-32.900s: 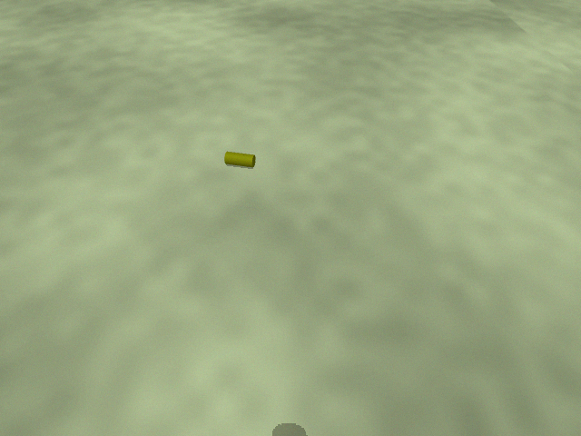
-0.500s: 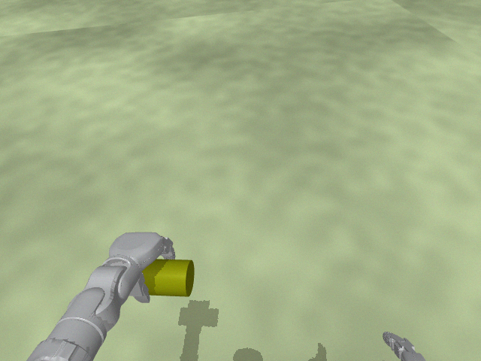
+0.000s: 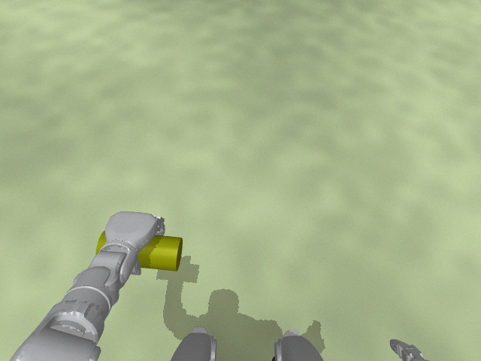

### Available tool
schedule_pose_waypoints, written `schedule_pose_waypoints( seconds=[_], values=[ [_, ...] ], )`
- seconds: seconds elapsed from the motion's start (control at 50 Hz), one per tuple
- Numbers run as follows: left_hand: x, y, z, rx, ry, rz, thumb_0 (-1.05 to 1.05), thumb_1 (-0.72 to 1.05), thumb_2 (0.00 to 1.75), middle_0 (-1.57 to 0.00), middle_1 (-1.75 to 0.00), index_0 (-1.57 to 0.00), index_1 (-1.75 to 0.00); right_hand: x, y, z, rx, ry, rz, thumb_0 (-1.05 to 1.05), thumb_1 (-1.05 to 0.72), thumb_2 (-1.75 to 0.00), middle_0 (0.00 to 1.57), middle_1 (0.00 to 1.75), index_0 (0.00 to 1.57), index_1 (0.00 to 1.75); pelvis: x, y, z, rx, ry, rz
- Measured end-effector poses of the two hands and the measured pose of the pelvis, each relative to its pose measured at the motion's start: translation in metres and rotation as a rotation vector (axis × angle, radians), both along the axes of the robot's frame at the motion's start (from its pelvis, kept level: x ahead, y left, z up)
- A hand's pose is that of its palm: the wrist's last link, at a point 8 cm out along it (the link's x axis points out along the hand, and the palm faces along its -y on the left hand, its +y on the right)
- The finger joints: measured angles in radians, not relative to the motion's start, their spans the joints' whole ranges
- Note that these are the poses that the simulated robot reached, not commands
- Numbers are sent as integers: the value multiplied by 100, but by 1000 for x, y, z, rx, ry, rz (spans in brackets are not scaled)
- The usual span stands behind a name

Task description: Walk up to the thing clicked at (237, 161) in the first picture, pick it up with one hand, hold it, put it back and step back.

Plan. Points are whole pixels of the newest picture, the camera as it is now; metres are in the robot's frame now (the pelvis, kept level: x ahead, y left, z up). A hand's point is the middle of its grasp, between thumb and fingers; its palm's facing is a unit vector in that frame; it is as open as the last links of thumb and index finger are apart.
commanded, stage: crouch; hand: left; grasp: from above
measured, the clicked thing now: (141, 250) +0.34 +0.22 -0.14
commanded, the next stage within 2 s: lower in 1.44 s
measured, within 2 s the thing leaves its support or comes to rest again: neither
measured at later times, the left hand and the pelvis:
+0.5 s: hand (158, 262) +0.38 +0.24 -0.35, palm faces -0.48 +0.03 -0.88, open 9.6 cm; pelvis -0.05 +0.01 -0.20, yaw -2 degrees
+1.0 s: hand (166, 260) +0.42 +0.25 -0.46, palm faces -0.46 +0.00 -0.89, open 9.6 cm; pelvis -0.05 +0.00 -0.29, yaw -4 degrees
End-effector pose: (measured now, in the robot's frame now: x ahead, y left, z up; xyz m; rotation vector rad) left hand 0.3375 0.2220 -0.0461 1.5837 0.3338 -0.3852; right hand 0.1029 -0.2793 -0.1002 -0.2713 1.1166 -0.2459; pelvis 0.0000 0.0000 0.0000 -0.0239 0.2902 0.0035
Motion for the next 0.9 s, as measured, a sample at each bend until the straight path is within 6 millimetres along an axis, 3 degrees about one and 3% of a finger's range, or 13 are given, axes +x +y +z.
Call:
schedule_pose_waypoints(
  seconds=[0.24, 0.38, 0.5, 0.64, 0.9],
  values=[
    [34, 10, -124, 29, -34, 15, 0, 10, 32, -78, -41, -79, -40, -84, 1, -117, -50, 177, -64, 1, -90, -90, 20, 30, 20, 30, -33, 8, -110, -25, 216, -4],
    [47, 16, -190, 22, -1, 39, 0, 9, 35, -77, -42, -78, -41, -112, 15, -175, -26, 233, -65, 1, -89, -90, 20, 30, 20, 30, -47, 12, -165, -39, 289, -6],
    [49, 17, -246, -9, 42, 30, 0, 8, 37, -77, -43, -78, -42, -118, 21, -212, -11, 257, -34, 1, -89, -90, 20, 30, 21, 30, -52, 12, -203, -51, 333, -5],
    [58, 18, -298, -32, 27, 9, 0, 7, 39, -77, -43, -78, -42, -113, 15, -240, -25, 284, 21, 1, -89, -90, 20, 30, 21, 30, -51, 8, -239, -65, 369, 0],
    [84, 21, -346, -23, 12, 49, 0, 6, 43, -76, -43, -77, -42, -111, 0, -274, -14, 331, 64, 1, -90, -90, 20, 30, 20, 30, -45, 2, -278, -70, 387, -17]
  ],
)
